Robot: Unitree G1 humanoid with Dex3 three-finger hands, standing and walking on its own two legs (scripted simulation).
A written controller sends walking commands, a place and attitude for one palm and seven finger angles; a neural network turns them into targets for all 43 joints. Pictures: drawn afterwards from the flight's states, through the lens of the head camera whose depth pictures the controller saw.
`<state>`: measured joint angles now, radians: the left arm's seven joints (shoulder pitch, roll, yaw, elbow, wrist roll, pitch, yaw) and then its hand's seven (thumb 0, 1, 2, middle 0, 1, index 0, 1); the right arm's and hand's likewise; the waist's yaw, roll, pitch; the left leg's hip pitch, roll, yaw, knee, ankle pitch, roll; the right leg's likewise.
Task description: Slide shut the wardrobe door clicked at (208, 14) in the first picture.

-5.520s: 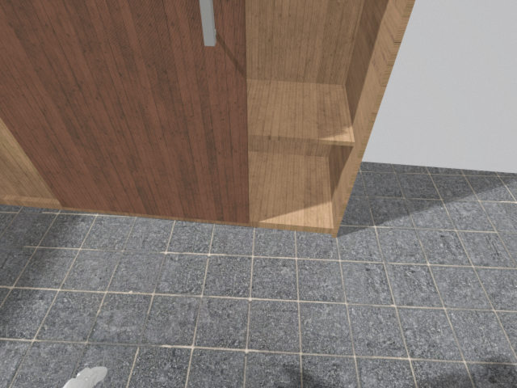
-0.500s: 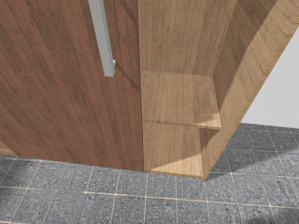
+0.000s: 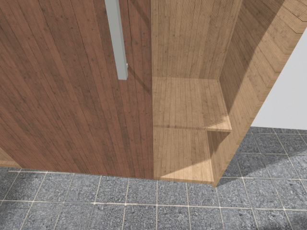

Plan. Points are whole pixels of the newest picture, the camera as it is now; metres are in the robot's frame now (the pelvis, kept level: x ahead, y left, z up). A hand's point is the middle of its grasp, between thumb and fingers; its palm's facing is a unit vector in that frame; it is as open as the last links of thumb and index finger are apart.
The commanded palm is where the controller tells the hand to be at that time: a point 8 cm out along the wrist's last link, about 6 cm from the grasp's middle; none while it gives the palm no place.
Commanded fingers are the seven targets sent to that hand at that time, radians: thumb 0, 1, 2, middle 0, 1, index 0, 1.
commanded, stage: look again from close up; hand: left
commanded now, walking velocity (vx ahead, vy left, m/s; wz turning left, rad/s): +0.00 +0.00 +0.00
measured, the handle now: (118, 30) +0.56 +0.13 +0.27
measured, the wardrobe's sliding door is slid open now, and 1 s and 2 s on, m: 0.40 0.40 0.40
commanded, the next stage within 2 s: shuffle to correct the standing spot in 1.26 s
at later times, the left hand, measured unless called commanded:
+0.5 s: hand out of the picture -0.01 +0.16 -0.17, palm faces +0.03 -0.99 -0.16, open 7.4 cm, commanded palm none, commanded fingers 0.00 0.90 0.90 -0.20 -0.30 -0.20 -0.30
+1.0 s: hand out of the picture +0.01 +0.15 -0.17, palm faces +0.03 -0.98 -0.18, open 7.3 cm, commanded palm none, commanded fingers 0.00 0.90 0.90 -0.20 -0.30 -0.20 -0.30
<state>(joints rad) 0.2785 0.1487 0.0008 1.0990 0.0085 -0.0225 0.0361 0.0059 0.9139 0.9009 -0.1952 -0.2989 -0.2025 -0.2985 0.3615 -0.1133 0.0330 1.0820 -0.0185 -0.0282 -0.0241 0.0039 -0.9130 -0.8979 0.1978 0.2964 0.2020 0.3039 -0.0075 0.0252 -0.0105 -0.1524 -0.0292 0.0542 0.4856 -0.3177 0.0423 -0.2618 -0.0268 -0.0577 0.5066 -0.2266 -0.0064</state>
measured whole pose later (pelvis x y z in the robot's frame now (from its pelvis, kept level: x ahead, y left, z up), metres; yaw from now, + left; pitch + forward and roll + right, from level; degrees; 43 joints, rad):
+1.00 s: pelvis +0.02 -0.01 +0.00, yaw +0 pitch -1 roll +0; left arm 0.31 0.13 0.00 1.12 0.01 -0.02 0.04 0.01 0.92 0.90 -0.20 -0.30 -0.20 -0.30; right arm 0.30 -0.12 0.02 1.15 -0.01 -0.03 -0.04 0.00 -0.91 -0.90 0.20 0.30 0.20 0.30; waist 0.00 0.00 0.04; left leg -0.10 -0.02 0.06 0.43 -0.32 0.03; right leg -0.22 -0.01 -0.06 0.49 -0.25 -0.02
